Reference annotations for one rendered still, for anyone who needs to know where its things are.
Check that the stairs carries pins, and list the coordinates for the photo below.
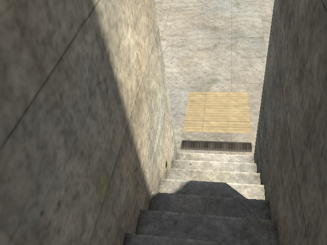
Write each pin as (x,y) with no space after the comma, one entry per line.
(207,199)

